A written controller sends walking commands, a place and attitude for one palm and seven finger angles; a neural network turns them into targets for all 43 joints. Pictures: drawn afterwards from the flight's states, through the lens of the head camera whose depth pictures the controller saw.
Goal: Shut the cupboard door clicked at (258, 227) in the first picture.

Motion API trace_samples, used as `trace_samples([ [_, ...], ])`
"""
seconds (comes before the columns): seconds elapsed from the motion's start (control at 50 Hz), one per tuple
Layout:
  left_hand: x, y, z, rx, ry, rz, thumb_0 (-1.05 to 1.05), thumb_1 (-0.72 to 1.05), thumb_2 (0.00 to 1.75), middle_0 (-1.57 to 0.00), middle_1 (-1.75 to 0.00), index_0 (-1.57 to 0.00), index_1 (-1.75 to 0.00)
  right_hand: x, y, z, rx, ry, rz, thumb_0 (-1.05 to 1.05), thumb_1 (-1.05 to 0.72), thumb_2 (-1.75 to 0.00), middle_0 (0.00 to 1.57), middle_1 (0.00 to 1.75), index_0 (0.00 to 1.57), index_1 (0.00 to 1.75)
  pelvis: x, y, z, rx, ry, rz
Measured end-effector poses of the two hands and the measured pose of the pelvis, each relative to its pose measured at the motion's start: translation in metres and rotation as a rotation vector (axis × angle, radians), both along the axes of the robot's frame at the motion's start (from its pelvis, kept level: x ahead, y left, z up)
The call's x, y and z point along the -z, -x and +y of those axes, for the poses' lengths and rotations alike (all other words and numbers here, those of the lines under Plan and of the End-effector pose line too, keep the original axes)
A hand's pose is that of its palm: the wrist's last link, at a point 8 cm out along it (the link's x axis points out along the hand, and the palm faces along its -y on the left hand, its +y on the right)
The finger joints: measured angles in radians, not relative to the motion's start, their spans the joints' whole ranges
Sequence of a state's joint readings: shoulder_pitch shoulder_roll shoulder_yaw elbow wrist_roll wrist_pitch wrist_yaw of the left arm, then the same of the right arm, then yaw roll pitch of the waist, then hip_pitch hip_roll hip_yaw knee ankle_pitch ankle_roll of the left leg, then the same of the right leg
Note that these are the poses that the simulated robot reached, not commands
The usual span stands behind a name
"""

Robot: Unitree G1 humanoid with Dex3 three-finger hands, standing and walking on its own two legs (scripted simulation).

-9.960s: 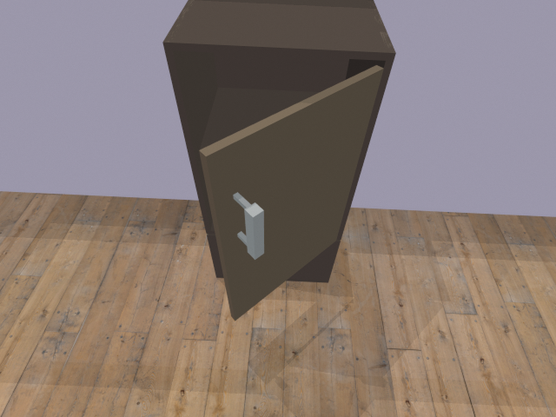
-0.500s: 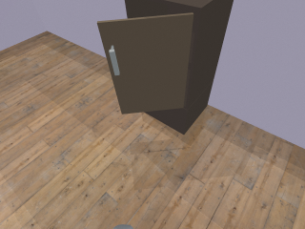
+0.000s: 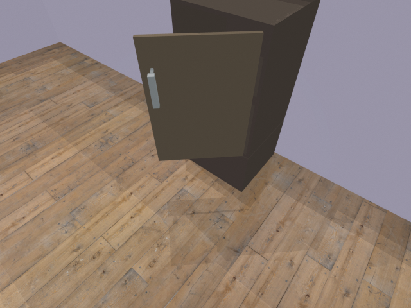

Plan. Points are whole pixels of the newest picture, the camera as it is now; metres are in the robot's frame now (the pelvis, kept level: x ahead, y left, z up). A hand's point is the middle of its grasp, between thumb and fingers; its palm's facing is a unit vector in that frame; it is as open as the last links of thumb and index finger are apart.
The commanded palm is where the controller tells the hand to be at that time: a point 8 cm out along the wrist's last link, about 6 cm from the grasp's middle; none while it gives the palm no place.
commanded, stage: take the last steps up to it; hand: left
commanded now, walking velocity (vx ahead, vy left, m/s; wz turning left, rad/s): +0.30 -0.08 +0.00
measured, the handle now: (154, 88) +0.81 +0.23 -0.02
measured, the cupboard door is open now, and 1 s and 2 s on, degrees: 44 44 44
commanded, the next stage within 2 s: come to a stop and stand still in 0.84 s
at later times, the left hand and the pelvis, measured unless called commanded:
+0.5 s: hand out of the picture +0.08 +0.07 -0.17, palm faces +0.15 -0.98 -0.09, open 7.4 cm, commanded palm none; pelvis +0.15 -0.06 +0.00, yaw +2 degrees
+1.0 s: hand (168, 210) +0.41 +0.13 -0.16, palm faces +0.03 -0.97 -0.22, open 7.4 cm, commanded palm none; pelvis +0.32 -0.06 -0.01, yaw +1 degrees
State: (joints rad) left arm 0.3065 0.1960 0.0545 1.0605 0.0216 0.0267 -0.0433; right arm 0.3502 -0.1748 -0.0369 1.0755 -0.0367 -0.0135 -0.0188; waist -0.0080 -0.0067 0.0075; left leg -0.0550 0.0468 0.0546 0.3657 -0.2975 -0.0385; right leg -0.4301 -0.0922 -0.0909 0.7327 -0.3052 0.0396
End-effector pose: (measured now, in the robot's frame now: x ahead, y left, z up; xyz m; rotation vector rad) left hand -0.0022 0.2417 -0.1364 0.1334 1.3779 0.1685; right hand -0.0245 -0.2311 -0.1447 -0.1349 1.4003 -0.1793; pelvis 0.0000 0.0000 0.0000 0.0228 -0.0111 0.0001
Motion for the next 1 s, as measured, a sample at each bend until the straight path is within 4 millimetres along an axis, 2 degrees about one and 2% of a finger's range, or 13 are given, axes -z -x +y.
trace_samples([
  [0.08,0.006,-0.046,-0.023,0.038,-0.030,-0.069,0.01,0.91,0.90,-0.20,-0.30,-0.20,-0.30,0.020,0.004,-0.024,0.037,-0.023,0.070,0.00,-0.91,-0.90,0.20,0.30,0.20,0.30,0.015,-0.022,-0.026,0.011,0.003,0.001],
  [0.14,0.002,-0.063,-0.041,0.009,-0.033,-0.120,0.00,0.91,0.90,-0.20,-0.30,-0.20,-0.30,0.018,-0.014,-0.039,0.018,-0.031,0.096,0.01,-0.91,-0.90,0.20,0.30,0.20,0.30,0.011,-0.035,-0.039,-0.001,0.007,-0.004],
  [0.28,-0.004,-0.071,-0.085,-0.021,0.016,-0.060,0.00,0.91,0.90,-0.20,-0.30,-0.20,-0.30,-0.001,-0.113,-0.060,-0.019,-0.025,-0.068,0.01,-0.91,-0.90,0.20,0.30,0.20,0.30,-0.005,-0.075,-0.057,-0.012,0.007,-0.002],
  [0.42,0.005,-0.071,-0.115,-0.075,0.089,0.034,0.00,0.91,0.90,-0.20,-0.30,-0.20,-0.30,-0.010,-0.213,-0.051,-0.077,-0.040,-0.183,0.00,-0.91,-0.90,0.20,0.30,0.20,0.30,-0.005,-0.119,-0.060,-0.023,0.028,0.001],
  [0.54,0.013,-0.077,-0.114,-0.142,0.114,0.137,0.00,0.91,0.90,-0.20,-0.30,-0.20,-0.30,-0.009,-0.295,-0.024,-0.154,-0.055,-0.225,0.00,-0.91,-0.90,0.20,0.30,0.20,0.30,0.002,-0.165,-0.051,-0.036,0.038,0.004],
  [0.6,0.020,-0.085,-0.104,-0.159,0.118,0.197,0.00,0.91,0.90,-0.20,-0.30,-0.20,-0.30,-0.004,-0.333,-0.008,-0.178,-0.051,-0.257,0.00,-0.91,-0.90,0.20,0.30,0.20,0.30,0.011,-0.193,-0.040,-0.033,0.036,0.006],
  [0.64,0.024,-0.097,-0.093,-0.149,0.117,0.229,0.00,0.91,0.90,-0.20,-0.30,-0.20,-0.30,-0.001,-0.349,-0.001,-0.168,-0.041,-0.285,0.00,-0.91,-0.90,0.20,0.30,0.20,0.30,0.016,-0.208,-0.033,-0.025,0.027,0.003],
  [0.68,0.024,-0.120,-0.080,-0.124,0.100,0.226,0.01,0.91,0.90,-0.20,-0.30,-0.20,-0.30,-0.001,-0.352,0.001,-0.142,-0.037,-0.283,0.00,-0.91,-0.90,0.20,0.30,0.20,0.30,0.015,-0.220,-0.029,-0.013,0.021,-0.001],
  [0.72,0.020,-0.152,-0.066,-0.095,0.076,0.188,0.01,0.91,0.90,-0.20,-0.30,-0.20,-0.30,-0.005,-0.352,-0.005,-0.080,-0.016,-0.282,-0.01,-0.92,-0.90,0.20,0.30,0.20,0.30,0.010,-0.233,-0.027,-0.007,0.018,0.000],
  [0.78,0.014,-0.212,-0.049,-0.056,0.039,0.088,0.01,0.91,0.90,-0.20,-0.30,-0.20,-0.30,-0.013,-0.350,-0.023,-0.054,0.030,-0.251,-0.04,-0.95,-0.90,0.20,0.30,0.21,0.30,0.002,-0.250,-0.027,-0.004,0.015,0.006],
  [0.84,0.007,-0.272,-0.040,-0.032,0.007,-0.026,0.01,0.91,0.90,-0.20,-0.30,-0.20,-0.30,-0.014,-0.341,-0.036,-0.054,0.043,-0.171,-0.03,-0.95,-0.90,0.20,0.30,0.20,0.30,-0.002,-0.269,-0.031,-0.010,0.013,0.013],
  [0.92,-0.002,-0.344,-0.044,0.008,-0.018,-0.140,0.00,0.92,0.90,-0.19,-0.30,-0.19,-0.30,-0.008,-0.328,-0.049,-0.033,0.026,-0.063,-0.02,-0.93,-0.90,0.20,0.30,0.20,0.30,-0.002,-0.294,-0.043,-0.018,0.007,0.015],
  [1.0,-0.004,-0.400,-0.062,0.059,-0.038,-0.208,0.00,0.92,0.90,-0.19,-0.30,-0.19,-0.30,0.007,-0.325,-0.061,0.005,-0.011,0.016,-0.01,-0.92,-0.90,0.20,0.30,0.20,0.30,0.006,-0.323,-0.063,-0.015,-0.006,0.009],
])
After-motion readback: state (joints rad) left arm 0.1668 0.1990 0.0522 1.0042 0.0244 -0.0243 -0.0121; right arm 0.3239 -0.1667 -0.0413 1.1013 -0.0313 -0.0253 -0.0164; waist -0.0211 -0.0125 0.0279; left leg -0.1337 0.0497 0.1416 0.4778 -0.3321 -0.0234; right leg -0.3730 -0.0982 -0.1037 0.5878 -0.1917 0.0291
